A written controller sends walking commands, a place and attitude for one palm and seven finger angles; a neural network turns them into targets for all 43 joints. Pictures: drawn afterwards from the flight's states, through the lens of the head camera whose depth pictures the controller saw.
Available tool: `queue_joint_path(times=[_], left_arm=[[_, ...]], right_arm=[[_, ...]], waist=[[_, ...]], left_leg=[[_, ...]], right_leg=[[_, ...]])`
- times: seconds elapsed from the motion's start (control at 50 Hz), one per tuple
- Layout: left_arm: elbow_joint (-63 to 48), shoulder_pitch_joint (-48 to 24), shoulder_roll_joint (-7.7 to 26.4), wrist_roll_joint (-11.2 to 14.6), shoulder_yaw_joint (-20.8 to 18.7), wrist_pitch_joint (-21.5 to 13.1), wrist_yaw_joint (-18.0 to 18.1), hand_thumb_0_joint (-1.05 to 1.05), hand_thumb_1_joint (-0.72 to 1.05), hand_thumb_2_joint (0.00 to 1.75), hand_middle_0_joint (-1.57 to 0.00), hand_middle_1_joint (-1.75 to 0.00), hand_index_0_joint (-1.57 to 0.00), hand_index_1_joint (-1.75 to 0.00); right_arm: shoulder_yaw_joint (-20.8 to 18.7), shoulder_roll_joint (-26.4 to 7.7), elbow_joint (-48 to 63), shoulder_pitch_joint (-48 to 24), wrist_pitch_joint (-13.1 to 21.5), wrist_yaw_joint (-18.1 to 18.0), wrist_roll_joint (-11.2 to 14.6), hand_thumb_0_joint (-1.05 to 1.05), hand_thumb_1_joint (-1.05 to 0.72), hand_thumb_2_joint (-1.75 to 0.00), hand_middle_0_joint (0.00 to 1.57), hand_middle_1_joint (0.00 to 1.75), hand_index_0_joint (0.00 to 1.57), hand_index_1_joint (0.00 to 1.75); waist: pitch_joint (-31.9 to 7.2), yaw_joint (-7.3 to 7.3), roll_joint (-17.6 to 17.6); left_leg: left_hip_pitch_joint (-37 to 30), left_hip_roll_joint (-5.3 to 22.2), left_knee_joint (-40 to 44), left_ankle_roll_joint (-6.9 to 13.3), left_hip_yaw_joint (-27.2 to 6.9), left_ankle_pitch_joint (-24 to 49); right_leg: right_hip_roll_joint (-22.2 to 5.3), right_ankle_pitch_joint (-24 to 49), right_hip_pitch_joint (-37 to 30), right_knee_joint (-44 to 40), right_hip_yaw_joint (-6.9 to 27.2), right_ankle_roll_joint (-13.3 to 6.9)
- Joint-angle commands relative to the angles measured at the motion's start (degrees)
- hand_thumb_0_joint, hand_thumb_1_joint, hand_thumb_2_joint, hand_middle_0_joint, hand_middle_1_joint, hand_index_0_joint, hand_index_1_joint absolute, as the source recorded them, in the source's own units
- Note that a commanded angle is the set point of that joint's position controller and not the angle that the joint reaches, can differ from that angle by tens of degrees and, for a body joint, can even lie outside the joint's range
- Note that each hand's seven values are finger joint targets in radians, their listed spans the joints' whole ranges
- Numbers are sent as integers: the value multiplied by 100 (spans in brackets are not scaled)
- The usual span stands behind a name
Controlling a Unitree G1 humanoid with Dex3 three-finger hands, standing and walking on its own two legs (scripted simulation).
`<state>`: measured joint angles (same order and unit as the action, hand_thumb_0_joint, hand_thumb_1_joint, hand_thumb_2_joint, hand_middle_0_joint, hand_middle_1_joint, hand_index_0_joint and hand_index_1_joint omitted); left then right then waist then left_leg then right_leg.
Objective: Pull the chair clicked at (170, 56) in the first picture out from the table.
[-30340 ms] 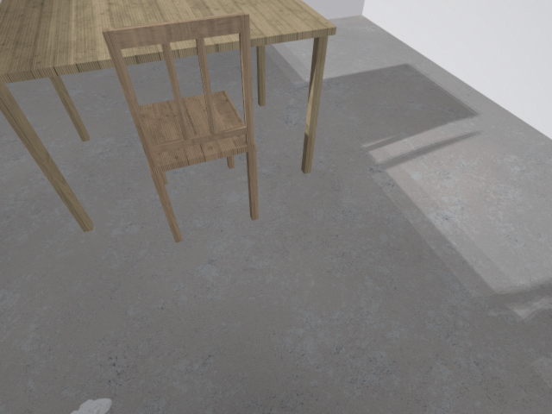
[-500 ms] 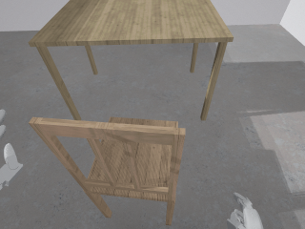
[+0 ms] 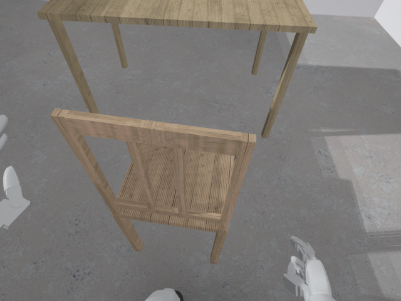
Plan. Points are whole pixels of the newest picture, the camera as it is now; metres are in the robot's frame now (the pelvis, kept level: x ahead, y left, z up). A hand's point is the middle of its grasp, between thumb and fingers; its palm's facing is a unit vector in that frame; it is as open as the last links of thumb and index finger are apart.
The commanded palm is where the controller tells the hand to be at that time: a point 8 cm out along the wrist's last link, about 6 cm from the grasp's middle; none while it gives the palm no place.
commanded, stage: step back with the hand held close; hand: left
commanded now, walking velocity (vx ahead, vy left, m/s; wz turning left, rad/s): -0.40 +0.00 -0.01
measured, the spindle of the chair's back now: (144, 179) +0.39 +0.19 -0.07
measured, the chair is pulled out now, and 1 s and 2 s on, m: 0.58 0.58 0.58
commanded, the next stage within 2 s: stop stepping back and stand still in 0.24 s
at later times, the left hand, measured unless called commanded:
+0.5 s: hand out of the picture +0.10 +0.22 +0.19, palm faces +0.41 -0.75 -0.52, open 7.4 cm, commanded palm +0.05 +0.27 +0.19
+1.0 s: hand out of the picture +0.07 +0.26 +0.19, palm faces +0.53 -0.72 -0.45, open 7.4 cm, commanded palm +0.02 +0.29 +0.19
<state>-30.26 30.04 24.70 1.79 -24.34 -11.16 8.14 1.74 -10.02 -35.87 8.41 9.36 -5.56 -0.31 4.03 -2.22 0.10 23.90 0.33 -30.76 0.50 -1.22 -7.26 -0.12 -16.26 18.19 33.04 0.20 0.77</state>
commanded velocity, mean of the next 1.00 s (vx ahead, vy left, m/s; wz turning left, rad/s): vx -0.03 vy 0.01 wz -0.01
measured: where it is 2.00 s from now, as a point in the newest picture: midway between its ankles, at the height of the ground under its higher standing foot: outside the picture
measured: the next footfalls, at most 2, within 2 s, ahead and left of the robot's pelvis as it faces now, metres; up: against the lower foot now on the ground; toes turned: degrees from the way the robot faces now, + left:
left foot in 0.26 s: -0.01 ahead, +0.13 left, +0.00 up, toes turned +2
left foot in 0.66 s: -0.08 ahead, +0.08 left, +0.00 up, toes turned +3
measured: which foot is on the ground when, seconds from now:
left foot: down 0.00-0.06, up 0.08-0.24, down 0.26-0.48, up 0.50-0.64, down 0.66-1.00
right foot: down 0.00-1.00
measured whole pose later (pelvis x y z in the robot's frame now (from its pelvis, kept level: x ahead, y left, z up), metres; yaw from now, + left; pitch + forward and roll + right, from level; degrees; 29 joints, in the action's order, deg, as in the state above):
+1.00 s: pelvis -0.11 -0.02 +0.01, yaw +3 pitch -1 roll -1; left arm -24.9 29.0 24.1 0.2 -24.7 -12.0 9.1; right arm 0.3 -11.6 -37.7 16.5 8.2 -5.1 0.7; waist -3.9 -0.2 0.5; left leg 13.0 -0.1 -31.4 1.6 0.0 -18.4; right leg 0.4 -10.6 17.1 26.6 -3.3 -1.1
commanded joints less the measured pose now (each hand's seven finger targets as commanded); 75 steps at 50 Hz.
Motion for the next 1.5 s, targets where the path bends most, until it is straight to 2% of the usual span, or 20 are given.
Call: queue_joint_path(times=[0.0,0.04,0.08,0.14,0.2,0.24,0.28,0.32,0.4,0.44,0.48,0.58,0.66,0.74,0.82,0.88,0.98,1.08,1.26,1.48], left_arm=[[-1517,-125,1265,28,-1011,-446,132,0,90,90,-20,-30,-20,-30],[-1464,-176,1553,82,-1170,-437,173,0,90,90,-20,-30,-20,-30],[-1218,-227,1235,81,-918,-272,249,0,90,90,-20,-30,-20,-30],[-775,-135,1095,11,-964,-208,237,0,90,90,-20,-30,-20,-30],[-931,279,919,-4,-851,-270,285,0,90,90,-20,-30,-20,-30],[-1269,276,1011,-55,-890,-361,279,0,90,90,-20,-30,-20,-30],[-1662,174,1042,10,-842,-539,214,0,90,90,-20,-30,-20,-30],[-2197,99,1280,23,-1084,-547,199,0,90,90,-20,-30,-20,-30],[-2026,396,1158,60,-959,-322,200,0,90,90,-20,-30,-20,-30],[-1213,410,1309,71,-1053,-215,202,0,90,90,-20,-30,-20,-30],[-677,-173,1130,183,-882,-58,206,0,90,90,-20,-30,-20,-30],[229,-136,876,68,-617,84,213,0,90,90,-20,-30,-20,-30],[-690,-375,818,-112,-323,-148,199,0,90,90,-20,-30,-20,-30],[-1619,-868,1115,-289,-430,-276,216,0,90,90,-20,-30,-20,-30],[-1291,-622,1162,-218,-632,-289,231,0,90,90,-20,-30,-20,-30],[-559,-507,935,-203,-622,-282,213,0,90,90,-20,-30,-20,-30],[123,-613,708,-77,-419,-212,146,0,90,90,-20,-30,-20,-30],[-503,-620,653,-152,-227,-202,147,0,90,90,-20,-30,-20,-30],[-1289,-131,1090,-83,-738,-354,193,0,90,90,-20,-30,-20,-30],[-691,207,783,41,-527,-228,95,0,90,90,-20,-30,-20,-30]], right_arm=[[-428,-878,846,-346,240,-90,4,0,-90,-90,20,30,20,30],[-510,-795,734,-183,181,-81,2,0,-90,-90,20,30,20,30],[-516,-687,651,-357,33,-17,-13,0,-90,-90,20,30,20,30],[-251,-476,818,-672,-32,-32,2,0,-90,-90,20,30,20,30],[-346,-686,793,-304,-122,-140,32,0,-90,-90,20,30,20,30],[-627,-849,800,-293,-79,-74,3,0,-90,-90,20,30,20,30],[-637,-814,769,-283,128,36,55,0,-90,-90,20,30,20,30],[-564,-812,685,-190,265,46,-101,0,-90,-90,20,30,20,30],[-508,-914,783,-28,227,164,131,0,-90,-90,20,30,20,30],[-437,-777,717,59,152,124,124,0,-90,-90,20,30,20,30],[-464,-854,542,130,80,31,169,0,-90,-90,20,30,20,30],[-234,-761,588,-124,-51,-66,109,0,-90,-90,20,30,20,30],[-326,-922,802,-8,60,-7,97,0,-90,-90,20,30,20,30],[-338,-904,876,-188,205,33,77,0,-90,-90,20,30,20,30],[-420,-916,741,66,285,18,61,0,-90,-90,20,30,20,30],[-420,-884,676,169,231,-13,67,0,-90,-90,20,30,20,30],[-398,-895,616,140,135,3,86,0,-90,-90,20,30,20,30],[-346,-866,730,-43,164,23,91,0,-90,-90,20,30,20,30],[-384,-762,793,46,251,30,75,0,-90,-90,20,30,20,30],[-472,-872,820,-34,-61,47,151,0,-90,-90,20,30,20,30]], waist=[[-1176,90,306],[-1041,137,-890],[-830,85,-1233],[-633,174,-862],[-1056,311,180],[-1446,270,1591],[-1602,149,1033],[-1534,218,1699],[-1364,122,1083],[-953,293,-488],[-744,370,-1210],[-374,337,-682],[-530,222,380],[-320,247,1318],[-567,221,703],[-169,292,596],[-316,340,-616],[-516,256,276],[-1128,260,845],[-1060,323,217]], left_leg=[[-149,834,447,324,-798,-1181],[-780,-139,-1731,-130,-122,-1819],[-358,-216,-3931,-168,-310,-1963],[141,138,-1914,-62,-293,-2042],[-531,195,1331,-33,23,16],[-1378,1817,918,630,-1389,2792],[-1814,1881,605,900,-996,3809],[-1513,1794,582,862,-1009,4039],[-839,1227,15,298,-526,739],[-285,381,-670,-23,-17,-1856],[-887,63,-1715,-116,55,-1815],[-1128,106,-39,123,149,-1753],[-489,654,1533,461,-712,-1720],[683,868,2116,555,-945,-3410],[98,622,1369,434,-625,-2231],[154,471,1193,357,-516,-2884],[-596,351,509,275,-329,-1526],[-471,642,1358,325,-582,-1605],[-990,607,949,31,-408,943],[-1319,693,943,-69,-354,1507]], right_leg=[[-426,615,-523,-659,503,-233],[-1661,-172,969,-1985,1872,-980],[-2391,495,1219,-2275,1984,-1556],[-1692,2844,115,-1136,835,-990],[-891,2879,-739,164,266,-315],[-347,-283,429,1482,119,4],[-78,-1196,994,2115,177,-5],[-226,-978,718,1807,147,-25],[-310,712,-898,-770,-217,-23],[-1063,725,-659,-1620,952,-348],[-1700,-1558,747,-2429,1641,-768],[-1178,-1940,884,-2039,660,-443],[-521,-440,-496,-1040,449,-78],[-410,-576,-1087,-428,151,-44],[-389,-93,-1074,-817,210,-101],[-430,-1197,-422,-1252,488,-243],[-674,-599,-59,-1667,864,-356],[-454,-8,-632,-1212,549,-158],[-590,2368,-1528,-742,349,-285],[-591,2582,-1303,-769,268,-230]])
